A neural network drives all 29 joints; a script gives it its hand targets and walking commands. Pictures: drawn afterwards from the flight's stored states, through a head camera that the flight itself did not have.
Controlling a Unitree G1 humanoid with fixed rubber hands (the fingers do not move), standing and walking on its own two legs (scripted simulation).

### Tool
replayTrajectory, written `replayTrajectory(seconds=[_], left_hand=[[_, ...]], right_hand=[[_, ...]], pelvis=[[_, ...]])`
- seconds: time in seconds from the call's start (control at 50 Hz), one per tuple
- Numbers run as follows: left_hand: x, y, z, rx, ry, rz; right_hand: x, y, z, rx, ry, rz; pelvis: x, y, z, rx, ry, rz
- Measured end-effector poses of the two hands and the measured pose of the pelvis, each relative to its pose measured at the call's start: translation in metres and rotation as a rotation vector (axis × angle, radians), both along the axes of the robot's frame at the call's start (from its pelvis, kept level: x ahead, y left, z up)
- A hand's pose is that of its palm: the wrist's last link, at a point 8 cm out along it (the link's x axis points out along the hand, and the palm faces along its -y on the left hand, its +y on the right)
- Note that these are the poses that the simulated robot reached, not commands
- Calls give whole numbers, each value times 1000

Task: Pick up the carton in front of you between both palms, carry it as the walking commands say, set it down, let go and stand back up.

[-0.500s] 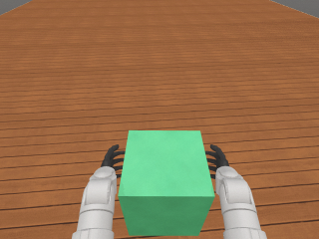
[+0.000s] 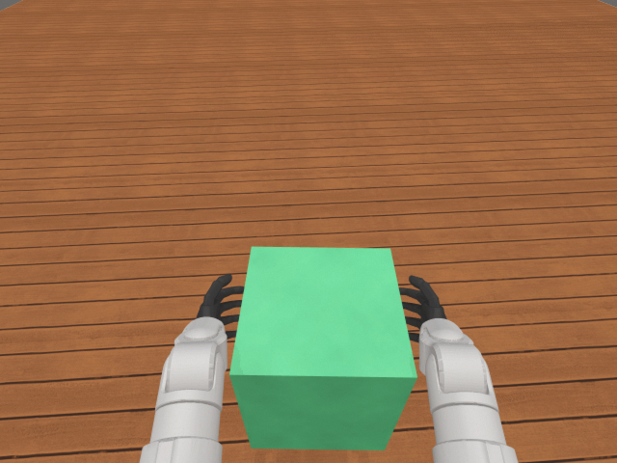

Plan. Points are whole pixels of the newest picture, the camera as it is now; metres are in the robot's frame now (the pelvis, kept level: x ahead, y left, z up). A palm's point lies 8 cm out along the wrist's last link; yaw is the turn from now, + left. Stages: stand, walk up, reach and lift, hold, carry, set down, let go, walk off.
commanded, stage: hold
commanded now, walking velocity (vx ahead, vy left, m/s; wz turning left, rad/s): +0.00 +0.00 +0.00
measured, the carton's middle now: (319, 350) +0.30 -0.01 -0.05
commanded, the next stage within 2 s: set down in 0.18 s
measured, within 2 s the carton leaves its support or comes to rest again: neither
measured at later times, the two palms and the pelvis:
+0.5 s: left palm (217, 318) +0.32 +0.14 +0.01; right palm (417, 309) +0.33 -0.15 +0.01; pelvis +0.00 -0.02 -0.01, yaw +2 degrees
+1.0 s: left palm (224, 351) +0.37 +0.17 -0.19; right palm (376, 341) +0.39 -0.13 -0.19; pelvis -0.03 -0.01 -0.12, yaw +4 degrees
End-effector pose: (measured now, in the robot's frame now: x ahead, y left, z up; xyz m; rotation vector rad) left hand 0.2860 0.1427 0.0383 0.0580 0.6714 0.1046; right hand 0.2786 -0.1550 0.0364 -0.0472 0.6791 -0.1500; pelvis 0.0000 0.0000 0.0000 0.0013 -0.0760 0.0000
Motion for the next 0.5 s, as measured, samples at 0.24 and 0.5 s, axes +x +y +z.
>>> replayTrajectory(seconds=[0.24, 0.5], left_hand=[[0, 7, 7, 4, -10, 68], [33, 2, -29, -31, 33, 86]], right_hand=[[20, 8, 5, 10, -10, 62], [51, 3, -29, 58, 33, 11]], pelvis=[[10, -11, 3, 0, -78, 38], [5, -21, -9, -4, -25, 34]])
